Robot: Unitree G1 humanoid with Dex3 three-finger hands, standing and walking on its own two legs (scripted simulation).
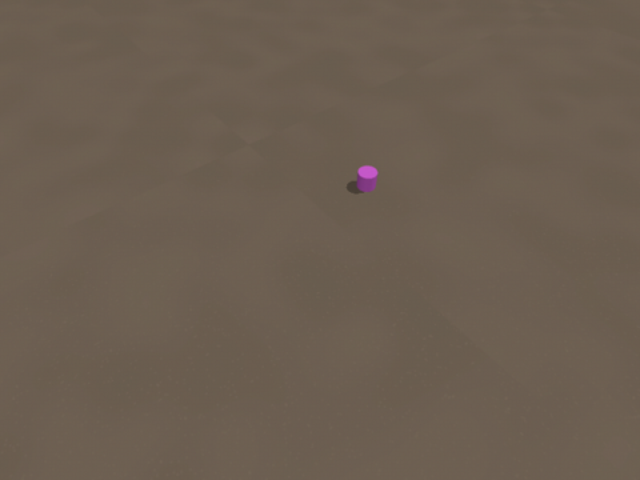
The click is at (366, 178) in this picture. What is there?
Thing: squat round
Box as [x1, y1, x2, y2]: [357, 166, 377, 191]
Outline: 362,166 358,170 357,187 363,191 372,190 375,186 377,171 371,166
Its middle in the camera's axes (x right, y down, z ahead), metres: +0.23 -0.28 +1.82
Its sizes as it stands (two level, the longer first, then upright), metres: 0.090 0.090 0.082
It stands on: the floor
